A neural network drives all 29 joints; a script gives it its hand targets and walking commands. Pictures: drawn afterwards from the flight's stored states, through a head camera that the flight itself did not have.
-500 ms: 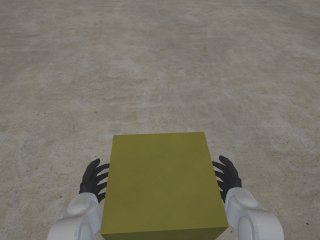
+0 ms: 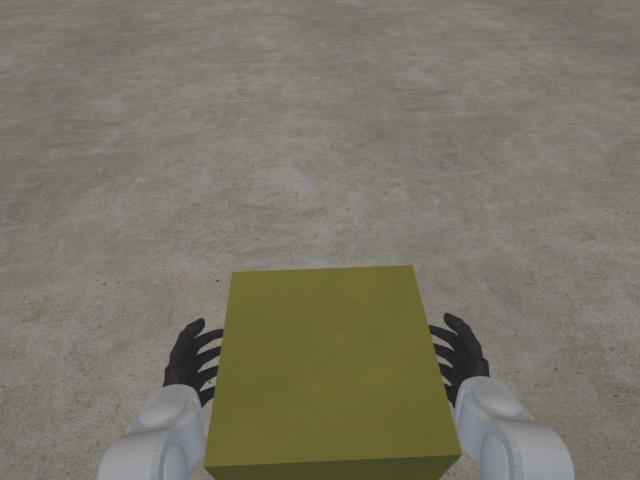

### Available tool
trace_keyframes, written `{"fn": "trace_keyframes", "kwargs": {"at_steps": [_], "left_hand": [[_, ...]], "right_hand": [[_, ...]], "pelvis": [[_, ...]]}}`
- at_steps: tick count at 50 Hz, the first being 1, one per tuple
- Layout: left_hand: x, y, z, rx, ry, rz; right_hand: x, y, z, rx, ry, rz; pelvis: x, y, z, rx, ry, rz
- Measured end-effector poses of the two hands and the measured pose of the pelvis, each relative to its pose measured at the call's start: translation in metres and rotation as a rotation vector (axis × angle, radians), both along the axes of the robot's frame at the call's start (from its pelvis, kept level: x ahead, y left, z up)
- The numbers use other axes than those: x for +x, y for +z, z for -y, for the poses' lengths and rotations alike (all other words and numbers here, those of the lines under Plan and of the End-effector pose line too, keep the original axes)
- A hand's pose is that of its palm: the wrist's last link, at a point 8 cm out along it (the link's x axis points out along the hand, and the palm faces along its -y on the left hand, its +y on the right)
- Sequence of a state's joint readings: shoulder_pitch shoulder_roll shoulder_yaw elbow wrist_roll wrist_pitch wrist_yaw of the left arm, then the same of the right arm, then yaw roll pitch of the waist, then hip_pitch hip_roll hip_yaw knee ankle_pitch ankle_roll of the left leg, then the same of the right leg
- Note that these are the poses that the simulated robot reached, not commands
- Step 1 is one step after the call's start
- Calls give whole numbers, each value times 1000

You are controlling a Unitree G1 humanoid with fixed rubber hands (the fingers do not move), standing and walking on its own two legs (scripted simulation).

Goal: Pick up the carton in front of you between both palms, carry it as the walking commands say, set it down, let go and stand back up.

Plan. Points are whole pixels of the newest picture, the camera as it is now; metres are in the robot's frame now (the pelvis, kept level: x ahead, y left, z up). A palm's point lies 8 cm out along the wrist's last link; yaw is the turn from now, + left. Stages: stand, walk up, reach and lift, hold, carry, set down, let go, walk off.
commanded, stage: carry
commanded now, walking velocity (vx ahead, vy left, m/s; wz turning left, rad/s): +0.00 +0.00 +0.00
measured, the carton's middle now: (327, 396) +0.24 +0.00 +0.01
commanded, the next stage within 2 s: none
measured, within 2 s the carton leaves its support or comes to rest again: neither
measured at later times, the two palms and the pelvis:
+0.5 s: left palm (165, 387) +0.23 +0.17 +0.09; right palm (450, 371) +0.23 -0.13 +0.09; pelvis +0.00 +0.01 +0.00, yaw +1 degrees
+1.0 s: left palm (159, 475) +0.16 +0.17 +0.04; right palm (455, 453) +0.16 -0.13 +0.05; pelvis -0.07 +0.02 -0.01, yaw +0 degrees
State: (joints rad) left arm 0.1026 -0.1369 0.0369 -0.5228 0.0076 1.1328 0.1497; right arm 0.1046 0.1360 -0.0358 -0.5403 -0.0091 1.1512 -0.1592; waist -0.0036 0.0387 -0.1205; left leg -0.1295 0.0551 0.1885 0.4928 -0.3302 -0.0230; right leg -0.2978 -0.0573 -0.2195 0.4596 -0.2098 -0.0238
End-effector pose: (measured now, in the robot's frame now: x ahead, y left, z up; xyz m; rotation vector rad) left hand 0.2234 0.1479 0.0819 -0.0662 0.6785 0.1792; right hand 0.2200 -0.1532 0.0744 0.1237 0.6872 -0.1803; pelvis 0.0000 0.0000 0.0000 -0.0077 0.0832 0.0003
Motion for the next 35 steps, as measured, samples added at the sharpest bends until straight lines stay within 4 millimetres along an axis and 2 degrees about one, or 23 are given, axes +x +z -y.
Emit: {"fn": "trace_keyframes", "kwargs": {"at_steps": [3, 9, 12, 19, 24, 29, 35], "left_hand": [[2, -5, 0, -16, 13, -29], [11, 5, -7, -44, 38, 42], [12, 8, -10, -47, 37, 58], [10, 11, -11, -27, 2, 44], [6, 9, -18, -31, 2, 64], [-12, -5, -26, -39, 25, 25], [-38, -17, -28, -28, 16, 3]], "right_hand": [[7, 0, -1, -9, 16, -30], [24, 17, -8, -42, 44, 44], [25, 21, -10, -44, 41, 58], [13, 19, -11, -27, 10, 45], [9, 19, -18, -34, 12, 66], [-2, 7, -27, -46, 37, 26], [-28, -5, -29, -51, 49, 7]], "pelvis": [[6, 5, 3, 1, 4, -3], [11, 6, 4, -6, 14, -6], [12, 7, 1, -12, 9, 3], [14, 6, -7, -19, 8, 22], [6, 0, -14, -26, 14, 26], [-6, -4, -16, -24, 11, 40], [-24, -8, -19, -26, 16, 58]]}}
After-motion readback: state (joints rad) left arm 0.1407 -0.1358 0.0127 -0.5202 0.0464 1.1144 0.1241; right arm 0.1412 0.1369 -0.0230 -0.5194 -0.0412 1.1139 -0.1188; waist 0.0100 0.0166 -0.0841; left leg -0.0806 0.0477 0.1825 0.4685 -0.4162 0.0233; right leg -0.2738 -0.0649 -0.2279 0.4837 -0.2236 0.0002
